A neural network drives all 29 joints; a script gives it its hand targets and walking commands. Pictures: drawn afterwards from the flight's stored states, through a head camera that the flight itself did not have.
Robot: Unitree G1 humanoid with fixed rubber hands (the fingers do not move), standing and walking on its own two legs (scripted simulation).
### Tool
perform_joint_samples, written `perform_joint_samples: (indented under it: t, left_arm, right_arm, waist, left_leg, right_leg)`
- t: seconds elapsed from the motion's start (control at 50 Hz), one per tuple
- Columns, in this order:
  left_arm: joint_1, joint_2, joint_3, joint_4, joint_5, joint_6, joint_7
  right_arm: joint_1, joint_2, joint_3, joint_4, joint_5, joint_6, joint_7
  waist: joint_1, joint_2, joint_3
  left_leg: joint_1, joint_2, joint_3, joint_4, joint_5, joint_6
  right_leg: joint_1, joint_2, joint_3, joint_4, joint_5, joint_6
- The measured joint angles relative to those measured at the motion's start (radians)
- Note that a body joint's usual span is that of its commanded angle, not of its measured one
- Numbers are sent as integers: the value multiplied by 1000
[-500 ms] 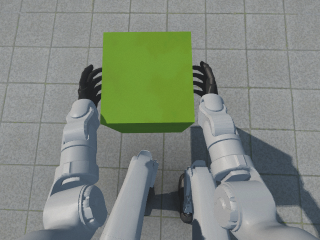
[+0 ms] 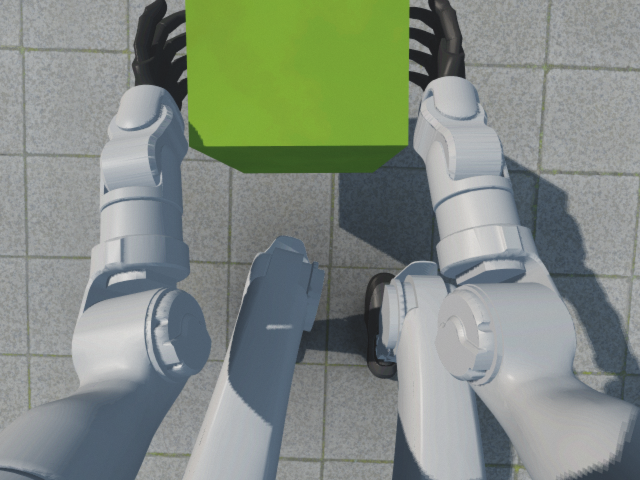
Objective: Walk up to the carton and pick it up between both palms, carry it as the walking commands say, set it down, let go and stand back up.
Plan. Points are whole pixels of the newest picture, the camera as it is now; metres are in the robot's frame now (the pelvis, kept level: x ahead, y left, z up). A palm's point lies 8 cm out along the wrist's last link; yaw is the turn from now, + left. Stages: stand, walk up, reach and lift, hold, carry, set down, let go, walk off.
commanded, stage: set down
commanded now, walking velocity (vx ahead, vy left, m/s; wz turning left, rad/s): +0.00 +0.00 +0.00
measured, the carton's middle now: (304, 75) +0.53 +0.11 -0.19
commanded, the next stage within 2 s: none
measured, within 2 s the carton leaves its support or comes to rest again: rests again in 1.28 s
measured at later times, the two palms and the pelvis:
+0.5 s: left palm (190, 82) +0.50 +0.25 -0.20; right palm (424, 82) +0.55 -0.04 -0.20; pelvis -0.01 +0.01 -0.06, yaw +0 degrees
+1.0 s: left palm (203, 84) +0.51 +0.25 -0.25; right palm (413, 81) +0.57 -0.03 -0.26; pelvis +0.00 +0.01 -0.10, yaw -1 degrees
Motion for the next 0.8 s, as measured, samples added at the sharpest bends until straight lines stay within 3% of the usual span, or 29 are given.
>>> perform_joint_samples:
  t: [0.1, 0.24, 0.36, 0.5, 0.66, 0.72, 0.8]
  left_arm:
    - [-137, 40, -42, -117, -66, 12, 31]
    - [-114, 60, -137, -161, -163, 67, 102]
    - [-207, 58, -144, -21, -122, 71, 128]
    - [-265, 68, -101, 103, -48, 13, 93]
    - [-183, 103, -117, 44, -148, -23, 95]
    - [-191, 117, -128, 45, -172, -38, 101]
    - [-254, 148, -148, 128, -138, -28, 85]
  right_arm:
    - [-125, -60, 30, -126, 51, 7, 4]
    - [-87, -105, 80, -173, 146, 49, -9]
    - [-145, -142, 27, -36, 125, 37, 26]
    - [-211, -153, 14, 100, 60, -17, 41]
    - [-252, -161, 147, 95, 145, 1, -15]
    - [-274, -155, 128, 100, 161, -11, -22]
    - [-286, -146, 77, 176, 122, -50, -17]
  waist:
    - [5, 12, 352]
    - [5, 25, 325]
    - [20, 28, 319]
    - [26, 6, 308]
    - [4, -13, 322]
    - [-2, -17, 322]
    - [6, -10, 318]
  left_leg:
    - [114, -3, 15, 44, 2, 11]
    - [-10, -14, -2, 166, -9, 23]
    - [4, -11, 10, 214, -31, 31]
    - [-37, -5, 22, 215, -35, 21]
    - [-118, -3, 20, 284, -50, 6]
    - [-135, -7, 16, 312, -55, 2]
    - [-145, 1, 21, 339, -64, 5]
  right_leg:
    - [117, 0, 10, 44, -2, 16]
    - [18, -6, -22, 139, -21, 36]
    - [31, -1, -18, 187, -44, 34]
    - [-26, 7, -6, 205, -40, 29]
    - [-116, 11, -19, 278, -49, 20]
    - [-132, 8, -27, 305, -55, 18]
    - [-146, 16, -26, 330, -57, 19]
